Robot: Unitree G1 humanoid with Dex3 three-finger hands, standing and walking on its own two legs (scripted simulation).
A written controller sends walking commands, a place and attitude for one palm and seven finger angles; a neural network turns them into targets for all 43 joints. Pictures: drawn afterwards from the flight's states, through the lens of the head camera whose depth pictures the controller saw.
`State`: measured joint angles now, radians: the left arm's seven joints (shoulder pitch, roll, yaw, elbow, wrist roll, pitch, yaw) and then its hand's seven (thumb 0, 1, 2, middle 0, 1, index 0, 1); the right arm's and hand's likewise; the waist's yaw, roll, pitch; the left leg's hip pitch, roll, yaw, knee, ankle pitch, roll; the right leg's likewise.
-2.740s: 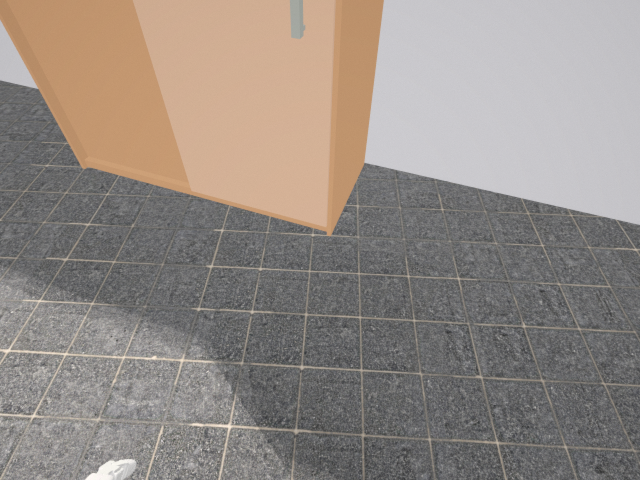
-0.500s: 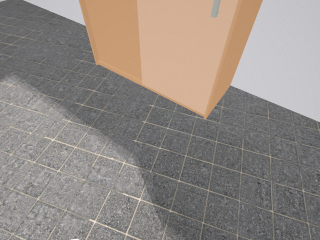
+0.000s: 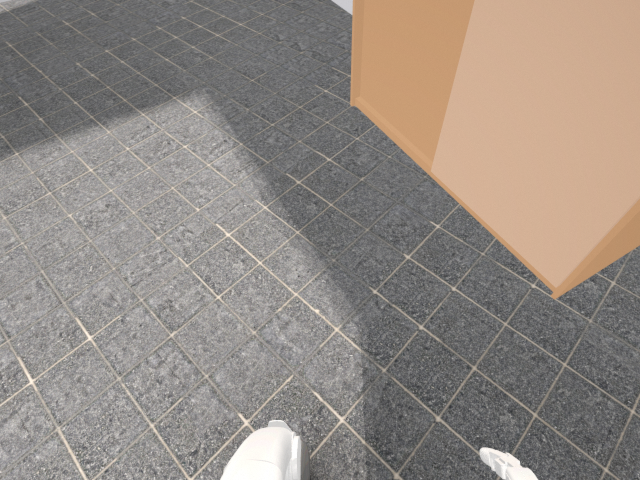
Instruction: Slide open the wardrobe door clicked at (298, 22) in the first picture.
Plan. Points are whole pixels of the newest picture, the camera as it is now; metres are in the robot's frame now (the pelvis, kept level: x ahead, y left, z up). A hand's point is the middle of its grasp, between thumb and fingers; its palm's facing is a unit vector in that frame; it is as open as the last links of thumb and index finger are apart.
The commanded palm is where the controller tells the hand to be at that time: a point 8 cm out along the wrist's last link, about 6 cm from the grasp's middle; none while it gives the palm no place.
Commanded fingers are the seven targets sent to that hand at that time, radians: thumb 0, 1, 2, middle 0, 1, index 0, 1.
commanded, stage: walk to a spot facing it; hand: right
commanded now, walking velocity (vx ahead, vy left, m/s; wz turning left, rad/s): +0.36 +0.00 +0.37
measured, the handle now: out of the picture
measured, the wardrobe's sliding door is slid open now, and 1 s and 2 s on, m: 0.00 0.00 0.00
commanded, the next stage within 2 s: turn to face it in 1.00 s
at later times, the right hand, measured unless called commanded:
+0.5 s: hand (479, 406) +0.27 -0.21 -0.18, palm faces -0.06 +0.98 -0.20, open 7.3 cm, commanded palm none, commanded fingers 0.00 -0.90 -0.90 0.20 0.30 0.20 0.30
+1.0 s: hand (391, 230) +0.60 -0.07 -0.18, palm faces -0.37 +0.90 -0.21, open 7.3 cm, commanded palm none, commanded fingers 0.00 -0.90 -0.90 0.20 0.30 0.20 0.30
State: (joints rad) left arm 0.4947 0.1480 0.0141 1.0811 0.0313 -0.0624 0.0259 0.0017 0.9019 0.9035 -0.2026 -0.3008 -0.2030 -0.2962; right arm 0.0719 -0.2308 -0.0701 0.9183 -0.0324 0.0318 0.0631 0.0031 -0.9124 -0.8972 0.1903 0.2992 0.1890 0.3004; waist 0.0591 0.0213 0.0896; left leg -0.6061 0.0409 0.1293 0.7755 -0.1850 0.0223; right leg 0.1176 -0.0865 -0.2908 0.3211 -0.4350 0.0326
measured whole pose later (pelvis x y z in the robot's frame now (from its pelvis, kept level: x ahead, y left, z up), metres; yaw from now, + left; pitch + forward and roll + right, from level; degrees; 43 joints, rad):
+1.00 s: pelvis +0.44 +0.07 -0.02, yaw +22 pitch -1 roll -1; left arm 0.47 0.14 0.05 1.14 0.02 -0.02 0.00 0.00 0.91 0.90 -0.20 -0.30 -0.20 -0.30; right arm 0.14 -0.21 -0.08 0.99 -0.03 -0.05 0.04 0.00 -0.92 -0.90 0.19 0.30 0.19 0.30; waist 0.03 0.01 0.09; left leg -0.46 0.04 0.16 0.65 -0.16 0.08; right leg -0.06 -0.20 -0.29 0.82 -0.52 0.06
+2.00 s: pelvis +0.59 +0.17 +0.01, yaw -4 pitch +0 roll -1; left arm 0.20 0.28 0.11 0.93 0.03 0.08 -0.03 0.00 0.90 0.90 -0.20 -0.30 -0.20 -0.30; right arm 0.19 -0.18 -0.04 0.87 -0.02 0.01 -0.02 0.00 -0.91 -0.90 0.20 0.30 0.20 0.30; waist 0.03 -0.05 0.05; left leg -0.24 0.07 0.11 0.55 -0.31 0.00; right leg -0.56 0.03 0.01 1.09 -0.38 0.04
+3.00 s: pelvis +0.59 +0.17 +0.01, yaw -40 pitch +0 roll -1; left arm 0.17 0.26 0.08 0.94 0.02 0.09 -0.04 0.00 0.90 0.90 -0.20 -0.30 -0.20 -0.30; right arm 0.20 -0.20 -0.03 0.87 -0.03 0.01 -0.01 0.00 -0.90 -0.90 0.20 0.30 0.20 0.30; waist 0.01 0.01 0.10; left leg -0.24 0.15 0.22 0.56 -0.30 -0.01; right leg -0.39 -0.04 -0.05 0.88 -0.45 0.07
